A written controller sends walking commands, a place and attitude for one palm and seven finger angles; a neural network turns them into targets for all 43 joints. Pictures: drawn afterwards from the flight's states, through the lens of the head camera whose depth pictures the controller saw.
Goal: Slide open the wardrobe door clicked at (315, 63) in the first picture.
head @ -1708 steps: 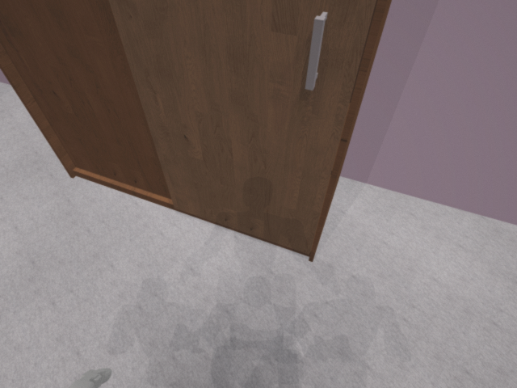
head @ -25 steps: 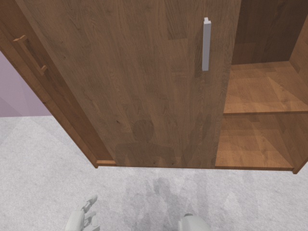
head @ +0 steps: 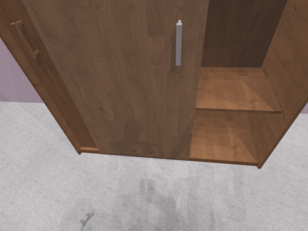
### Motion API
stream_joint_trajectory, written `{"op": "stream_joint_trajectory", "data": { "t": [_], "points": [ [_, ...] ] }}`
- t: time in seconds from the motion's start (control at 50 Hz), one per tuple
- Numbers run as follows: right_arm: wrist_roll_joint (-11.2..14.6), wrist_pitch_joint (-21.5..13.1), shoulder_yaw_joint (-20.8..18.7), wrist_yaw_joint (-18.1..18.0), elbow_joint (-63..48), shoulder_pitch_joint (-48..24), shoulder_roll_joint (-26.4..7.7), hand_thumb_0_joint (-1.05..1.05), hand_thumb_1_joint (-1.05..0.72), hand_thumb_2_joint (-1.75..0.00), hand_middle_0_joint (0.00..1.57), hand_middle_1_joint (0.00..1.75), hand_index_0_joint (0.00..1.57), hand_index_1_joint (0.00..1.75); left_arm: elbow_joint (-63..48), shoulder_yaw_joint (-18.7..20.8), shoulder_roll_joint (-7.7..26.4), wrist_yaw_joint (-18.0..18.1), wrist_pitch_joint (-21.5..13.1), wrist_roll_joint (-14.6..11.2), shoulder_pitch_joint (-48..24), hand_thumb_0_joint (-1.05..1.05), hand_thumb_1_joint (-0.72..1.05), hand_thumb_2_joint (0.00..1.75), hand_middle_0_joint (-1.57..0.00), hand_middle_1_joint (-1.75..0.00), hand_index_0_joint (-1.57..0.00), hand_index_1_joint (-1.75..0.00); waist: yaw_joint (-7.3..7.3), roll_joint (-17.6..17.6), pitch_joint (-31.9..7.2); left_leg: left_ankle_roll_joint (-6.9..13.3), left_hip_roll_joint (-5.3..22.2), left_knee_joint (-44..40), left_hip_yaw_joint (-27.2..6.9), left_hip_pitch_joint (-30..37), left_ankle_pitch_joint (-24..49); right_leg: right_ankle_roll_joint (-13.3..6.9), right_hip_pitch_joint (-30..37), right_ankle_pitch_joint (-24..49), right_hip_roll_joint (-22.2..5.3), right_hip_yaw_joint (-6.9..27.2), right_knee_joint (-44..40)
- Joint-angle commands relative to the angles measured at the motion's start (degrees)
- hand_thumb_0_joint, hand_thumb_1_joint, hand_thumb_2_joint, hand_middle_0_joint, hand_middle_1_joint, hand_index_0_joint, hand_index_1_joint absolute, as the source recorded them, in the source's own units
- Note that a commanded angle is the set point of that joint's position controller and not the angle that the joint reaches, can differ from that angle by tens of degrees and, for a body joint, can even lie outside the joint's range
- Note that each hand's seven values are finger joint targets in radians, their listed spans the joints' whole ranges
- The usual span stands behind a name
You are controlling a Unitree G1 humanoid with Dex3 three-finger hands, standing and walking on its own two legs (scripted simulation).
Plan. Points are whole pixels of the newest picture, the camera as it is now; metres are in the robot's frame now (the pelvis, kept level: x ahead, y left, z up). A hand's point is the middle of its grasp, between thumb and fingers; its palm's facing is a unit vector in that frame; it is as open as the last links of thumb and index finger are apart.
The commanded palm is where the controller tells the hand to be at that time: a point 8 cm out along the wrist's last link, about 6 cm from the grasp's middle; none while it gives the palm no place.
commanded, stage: stop stepping back and stand still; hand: right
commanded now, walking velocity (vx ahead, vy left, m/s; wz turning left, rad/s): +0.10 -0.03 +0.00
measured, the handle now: (178, 43) +0.72 -0.07 +0.16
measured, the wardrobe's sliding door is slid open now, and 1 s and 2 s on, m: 0.48 0.48 0.48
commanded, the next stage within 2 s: let the arm hang, fingers relaxed in 0.94 s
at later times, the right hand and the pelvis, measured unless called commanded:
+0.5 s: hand out of the picture +0.24 -0.29 +0.17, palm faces +0.38 +0.73 -0.56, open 7.4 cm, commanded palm +0.18 -0.32 +0.18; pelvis +0.04 -0.03 -0.01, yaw +1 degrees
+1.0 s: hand (290, 128) +0.30 -0.28 +0.15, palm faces +0.36 +0.79 -0.50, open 7.4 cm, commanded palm +0.24 -0.32 +0.18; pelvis +0.09 -0.03 +0.00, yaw +1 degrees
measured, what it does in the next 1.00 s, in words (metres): steps on the spot: right foot, then left foot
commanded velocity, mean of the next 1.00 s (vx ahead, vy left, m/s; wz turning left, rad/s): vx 0.00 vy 0.05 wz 0.00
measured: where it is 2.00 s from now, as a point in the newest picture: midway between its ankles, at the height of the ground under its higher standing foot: outside the picture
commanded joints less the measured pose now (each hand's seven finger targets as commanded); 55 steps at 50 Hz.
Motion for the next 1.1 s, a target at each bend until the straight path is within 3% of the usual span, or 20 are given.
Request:
{"op": "stream_joint_trajectory", "data": {
  "t": [0.0,0.02,0.04,0.12,0.16,0.18,0.2,0.28,0.36,0.38,0.4,0.42,0.46,0.54,0.58,0.62,0.74,1.0,1.02,1.08],
  "points": [
    [0.14,-5.02,-6.41,-2.36,-6.41,-11.01,-6.59,0.0,-0.9,-0.9,0.2,0.3,0.2,0.3,-8.83,2.69,7.32,-0.52,-3.46,-0.36,-11.14,0.0,0.9,0.9,-0.2,-0.3,-0.2,-0.3,0.69,7.99,4.33,7.24,23.41,-8.72,-24.0,-6.84,-1.36,-1.55,-15.83,-9.11,-4.79,8.54,39.29],
    [-0.01,-4.75,0.0,-1.04,-7.66,-15.03,-1.45,0.0,-0.9,-0.9,0.2,0.3,0.2,0.3,-8.41,5.64,10.67,-0.8,-3.57,-1.63,-11.86,0.0,0.9,0.9,-0.2,-0.3,-0.2,-0.3,0.99,13.01,7.86,7.19,20.37,-11.79,-27.66,-9.26,-9.98,-1.13,-16.52,-4.14,-4.07,8.83,35.92],
    [-0.56,-4.83,0.32,-1.16,-6.47,-16.03,-0.65,0.0,-0.9,-0.9,0.2,0.3,0.2,0.3,-7.49,5.59,11.56,-0.25,-3.58,-1.54,-12.99,0.0,0.9,0.9,-0.2,-0.3,-0.2,-0.3,1.58,8.29,12.61,8.13,21.93,-9.53,-30.65,-14.0,-7.36,-1.73,-13.21,-1.81,-7.73,11.84,28.47],
    [-0.53,-6.5,1.32,-3.12,-14.73,-20.77,-1.31,0.0,-0.9,-0.9,0.2,0.3,0.2,0.3,-6.72,3.36,9.39,1.49,-3.91,-1.19,-12.71,0.0,0.9,0.9,-0.2,-0.3,-0.2,-0.3,3.1,-13.38,4.6,-0.72,10.36,13.87,-3.9,-16.67,3.9,-1.82,18.89,5.65,-0.93,-1.22,-11.52],
    [-0.31,-8.88,-2.63,-3.51,-20.84,-20.53,-4.16,0.0,-0.9,-0.9,0.2,0.3,0.2,0.3,-8.99,4.59,11.77,0.91,-5.57,-0.39,-10.96,0.0,0.9,0.9,-0.2,-0.3,-0.2,-0.3,1.62,-33.93,-0.13,-7.94,-2.1,39.43,-1.53,-31.48,-14.42,-8.13,28.6,5.7,-20.33,37.17,-26.07],
    [-0.53,-10.56,-4.95,-2.61,-19.47,-20.57,-6.03,0.0,-0.9,-0.9,0.2,0.3,0.2,0.3,-8.88,5.29,11.42,0.28,-6.18,-0.13,-10.78,0.0,0.9,0.9,-0.2,-0.3,-0.2,-0.3,0.7,-20.87,2.69,-8.71,-0.96,44.1,-7.34,-31.14,-9.61,-12.51,20.22,2.81,-23.72,42.14,-30.58],
    [0.12,-9.58,-6.88,-1.72,-19.62,-17.9,-7.62,0.0,-0.9,-0.9,0.2,0.3,0.2,0.3,-8.47,4.95,10.1,-0.51,-6.44,-0.1,-10.29,0.0,0.9,0.9,-0.2,-0.3,-0.2,-0.3,1.66,-20.17,2.97,-8.82,1.5,45.97,-8.68,-31.55,-7.69,-11.75,18.82,0.74,-22.74,42.63,-30.49],
    [-0.18,-8.73,-7.58,-0.05,-16.47,-2.17,-2.71,0.0,-0.9,-0.9,0.2,0.3,0.2,0.3,-9.59,5.54,9.85,-2.72,-6.38,0.0,-9.23,0.0,0.9,0.9,-0.2,-0.3,-0.2,-0.3,-0.01,-22.22,-0.85,-8.9,4.51,27.04,-4.85,-14.76,1.1,-8.98,8.36,4.04,-16.58,16.2,-24.29],
    [0.55,-6.85,-6.68,-0.29,-6.65,1.45,-1.3,0.0,-0.9,-0.9,0.2,0.3,0.2,0.3,-11.04,4.47,9.88,-1.81,-4.75,-1.23,-8.06,0.0,0.9,0.9,-0.2,-0.3,-0.2,-0.3,0.24,-11.4,-1.38,-8.86,-0.18,9.02,2.88,4.08,2.93,-5.18,-3.45,-10.2,-11.59,6.71,-17.0],
    [0.28,-6.36,-6.89,-0.81,-5.09,-0.02,-2.28,0.0,-0.9,-0.9,0.2,0.3,0.2,0.3,-10.95,4.3,9.53,-1.33,-4.42,-1.36,-8.29,0.0,0.9,0.9,-0.2,-0.3,-0.2,-0.3,0.18,-4.51,-1.31,-6.82,2.99,2.82,-3.14,4.81,-1.46,-3.85,-5.44,-11.34,-7.89,4.28,-7.16],
    [0.09,-5.71,-7.19,-1.37,-4.03,-0.93,-3.55,0.0,-0.9,-0.9,0.2,0.3,0.2,0.3,-10.88,4.19,8.82,-0.98,-4.16,-1.37,-8.34,0.0,0.9,0.9,-0.2,-0.3,-0.2,-0.3,0.64,7.96,-0.45,-1.75,12.95,-5.27,-21.23,1.82,-5.3,-2.19,-8.72,-9.93,-2.22,2.34,6.72],
    [0.58,-5.45,-7.14,-2.04,-2.33,-0.34,-3.47,0.0,-0.9,-0.9,0.2,0.3,0.2,0.3,-10.64,3.32,9.33,-0.66,-4.79,-1.14,-9.33,0.0,0.9,0.9,-0.2,-0.3,-0.2,-0.3,0.94,6.09,1.08,2.06,20.75,-8.26,-30.97,-2.44,9.36,-1.69,-7.65,-5.95,-0.87,4.17,14.51],
    [0.0,-6.24,-4.54,-2.54,-4.25,-4.71,-1.72,0.0,-0.9,-0.9,0.2,0.3,0.2,0.3,-7.3,3.27,9.12,-0.64,-5.57,-1.34,-8.23,0.0,0.9,0.9,-0.2,-0.3,-0.2,-0.3,1.5,7.4,-0.94,3.07,20.83,-4.3,-24.83,-4.17,16.47,-1.57,-1.88,-6.71,-3.07,6.67,12.72],
    [-0.54,-8.11,-4.1,-3.78,-10.2,-6.9,-2.25,0.0,-0.9,-0.9,0.2,0.3,0.2,0.3,-6.29,2.4,8.58,1.0,-5.66,-0.79,-11.33,0.0,0.9,0.9,-0.2,-0.3,-0.2,-0.3,2.04,-1.56,-3.74,-4.77,12.81,8.93,-8.36,-4.2,26.9,-2.34,14.41,13.39,-1.59,3.84,-14.69],
    [-0.76,-9.13,-4.16,-3.8,-14.68,-6.66,-2.5,0.0,-0.9,-0.9,0.2,0.3,0.2,0.3,-8.07,3.72,10.82,1.04,-6.07,-1.23,-12.33,0.0,0.9,0.9,-0.2,-0.3,-0.2,-0.3,-0.1,-13.19,-4.3,-9.26,5.63,12.45,-4.51,-9.47,14.27,-5.76,19.43,28.3,-10.46,14.72,-17.89],
    [-1.4,-8.95,-5.81,-3.33,-12.48,-3.92,-3.55,0.0,-0.9,-0.9,0.2,0.3,0.2,0.3,-7.86,3.31,10.08,0.65,-6.23,-0.99,-11.7,0.0,0.9,0.9,-0.2,-0.3,-0.2,-0.3,-0.08,-18.98,-1.62,-9.68,3.83,10.86,-2.72,-7.92,13.26,-6.4,16.08,33.69,-10.5,15.33,-18.05],
    [-0.13,-8.91,-5.2,-3.0,-6.27,2.64,-0.82,0.0,-0.9,-0.9,0.2,0.3,0.2,0.3,-8.95,4.15,10.27,-0.38,-5.12,-2.02,-9.1,0.0,0.9,0.9,-0.2,-0.3,-0.2,-0.3,1.35,-4.57,-8.37,-6.09,10.44,5.69,-9.25,5.45,46.0,-1.8,12.61,32.66,-4.11,4.73,-7.88],
    [0.22,-7.33,-3.43,-2.89,-7.08,-0.09,-1.2,0.0,-0.9,-0.9,0.2,0.3,0.2,0.3,-10.53,3.29,10.35,1.25,-3.36,-1.66,-10.25,0.0,0.9,0.9,-0.2,-0.3,-0.2,-0.3,0.87,-6.56,-7.68,-8.63,7.55,4.91,-5.77,1.34,39.32,-2.5,16.77,34.7,-5.07,5.55,-12.65],
    [-3.73,0.63,23.34,4.49,35.99,-5.83,8.77,0.0,-0.9,-0.9,0.2,0.3,0.2,0.3,0.45,5.51,17.5,-4.23,-6.29,-2.32,-15.08,0.0,0.9,0.9,-0.2,-0.3,-0.2,-0.3,4.18,-5.17,-2.62,-7.53,11.31,10.97,-2.32,-8.64,39.91,-2.1,14.9,37.31,-6.02,5.92,-5.6],
    [-4.78,6.25,22.11,7.53,44.54,-10.63,9.2,0.0,-0.9,-0.9,0.2,0.3,0.2,0.3,1.14,4.55,17.04,-3.85,-0.01,-0.59,-10.65,0.0,0.9,0.9,-0.2,-0.3,-0.2,-0.3,1.24,-2.45,-2.75,-8.01,10.47,8.49,-3.45,-9.99,17.72,-4.56,6.85,19.48,-7.7,10.38,-10.1]
  ]
}}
